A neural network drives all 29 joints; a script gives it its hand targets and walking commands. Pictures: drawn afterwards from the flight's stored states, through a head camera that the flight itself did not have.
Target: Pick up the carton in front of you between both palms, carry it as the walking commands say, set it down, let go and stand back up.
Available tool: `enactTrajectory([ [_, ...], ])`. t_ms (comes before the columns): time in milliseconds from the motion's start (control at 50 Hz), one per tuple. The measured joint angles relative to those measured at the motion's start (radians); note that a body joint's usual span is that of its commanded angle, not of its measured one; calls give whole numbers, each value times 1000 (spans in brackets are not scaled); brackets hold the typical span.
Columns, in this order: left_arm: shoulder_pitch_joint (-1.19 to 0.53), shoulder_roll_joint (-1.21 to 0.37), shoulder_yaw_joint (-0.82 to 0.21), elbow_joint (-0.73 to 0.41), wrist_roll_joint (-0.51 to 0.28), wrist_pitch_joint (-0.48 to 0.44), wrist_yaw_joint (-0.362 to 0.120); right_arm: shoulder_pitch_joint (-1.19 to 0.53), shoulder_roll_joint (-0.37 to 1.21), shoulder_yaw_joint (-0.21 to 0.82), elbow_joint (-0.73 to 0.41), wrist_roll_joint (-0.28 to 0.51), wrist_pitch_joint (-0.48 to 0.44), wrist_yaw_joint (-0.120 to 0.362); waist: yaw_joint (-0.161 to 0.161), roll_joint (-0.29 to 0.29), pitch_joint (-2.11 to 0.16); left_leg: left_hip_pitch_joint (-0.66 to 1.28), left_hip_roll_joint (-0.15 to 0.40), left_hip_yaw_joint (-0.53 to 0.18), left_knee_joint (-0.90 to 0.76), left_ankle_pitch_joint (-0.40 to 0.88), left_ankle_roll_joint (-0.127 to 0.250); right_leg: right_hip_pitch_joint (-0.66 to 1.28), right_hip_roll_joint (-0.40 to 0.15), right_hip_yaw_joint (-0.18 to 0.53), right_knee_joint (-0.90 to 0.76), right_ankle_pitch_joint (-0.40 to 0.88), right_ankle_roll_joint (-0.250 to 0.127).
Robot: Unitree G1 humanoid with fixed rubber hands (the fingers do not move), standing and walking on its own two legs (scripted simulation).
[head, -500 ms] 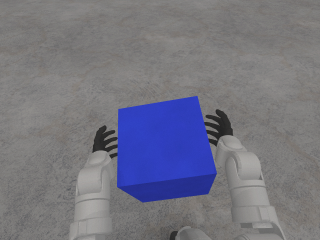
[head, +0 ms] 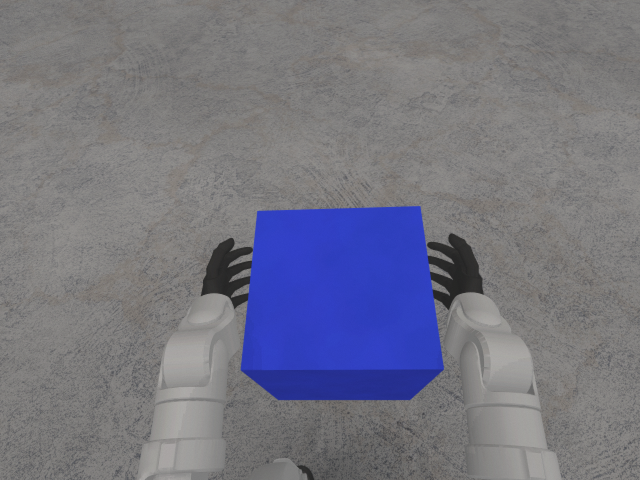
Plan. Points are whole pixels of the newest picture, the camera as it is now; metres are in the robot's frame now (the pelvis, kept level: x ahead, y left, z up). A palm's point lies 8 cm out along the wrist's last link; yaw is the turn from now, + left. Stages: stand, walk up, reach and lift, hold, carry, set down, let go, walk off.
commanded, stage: carry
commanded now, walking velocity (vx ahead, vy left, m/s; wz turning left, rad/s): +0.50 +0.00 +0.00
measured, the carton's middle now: (340, 314) +0.33 +0.01 -0.04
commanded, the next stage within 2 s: none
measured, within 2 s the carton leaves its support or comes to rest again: neither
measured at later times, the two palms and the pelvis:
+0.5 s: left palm (259, 146) +0.51 +0.12 +0.11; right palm (469, 119) +0.56 -0.17 +0.12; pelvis +0.32 -0.05 +0.03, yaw +4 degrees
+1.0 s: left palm (257, 42) +0.84 +0.17 +0.10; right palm (412, 30) +0.84 -0.13 +0.11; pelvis +0.61 +0.02 +0.03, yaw +1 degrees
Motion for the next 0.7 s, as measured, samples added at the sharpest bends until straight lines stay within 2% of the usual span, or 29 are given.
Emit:
enactTrajectory([
  [20, 7, -6, 6, -8, 4, 1, 1, 9, 1, 5, -17, 5, 10, -8, -12, 10, -6, 33, 3, -5, -34, 1, -13, -42, 4, -5, 37, 13, 3],
  [60, 28, -36, 20, -31, 23, 12, 4, 35, -3, 12, -52, 13, 38, -11, -30, 27, -20, 109, 9, -13, -116, -1, -14, -103, -7, -25, -13, 56, 8],
  [160, 105, -92, 11, -136, 65, 76, -6, 98, -14, 20, -151, 29, 115, 4, -65, 37, -35, 294, 29, -36, -277, -14, -34, -150, -38, -62, -416, 167, 13],
  [260, 210, -81, -38, -295, 59, 175, -24, 151, -18, 64, -268, 36, 208, 9, -56, 14, -59, 432, 36, -38, -260, -133, -75, -92, -54, -137, -722, 380, 3],
  [300, 236, -82, -55, -352, 54, 215, -18, 174, -20, 74, -326, 36, 249, 11, -44, 15, -78, 429, 50, -40, -130, -227, -85, -59, -52, -156, -723, 437, -39],
  [340, 259, -83, -75, -383, 53, 253, -11, 203, -19, 72, -369, 36, 289, 13, -30, 28, -95, 333, 55, -68, 136, -270, -70, -43, -45, -178, -660, 374, -73],
  [380, 301, -86, -86, -434, 48, 304, -5, 245, -19, 87, -415, 35, 334, 13, -20, 11, -109, 220, 32, -68, 358, -275, -51, 10, -52, -184, -682, 320, -75],
  [420, 348, -91, -94, -490, 48, 348, -2, 285, -16, 106, -458, 26, 373, 19, -5, -6, -121, 129, 25, -40, 442, -227, -47, 75, -58, -183, -741, 316, -62],
  [460, 384, -94, -99, -540, 48, 385, -1, 317, -13, 123, -495, 14, 403, 26, 10, -16, -131, 62, 31, -16, 415, -166, -52, 142, -60, -178, -808, 316, -62],
  [520, 388, -93, -103, -585, 49, 429, 1, 329, -12, 135, -536, -2, 435, 34, 23, -12, -130, -8, 49, -4, 287, -59, -58, 234, -57, -170, -883, 306, -53],
  [600, 354, -91, -105, -596, 47, 465, -1, 323, -12, 131, -573, -20, 467, 37, 13, 4, -125, -47, 70, 9, 86, 66, -52, 342, -52, -170, -931, 261, -34],
  [700, 341, -89, -113, -613, 52, 498, -5, 320, -12, 126, -608, -21, 506, 32, -5, 2, -127, -15, 65, 49, -59, 135, -37, 466, -59, -164, -942, 162, 6],
])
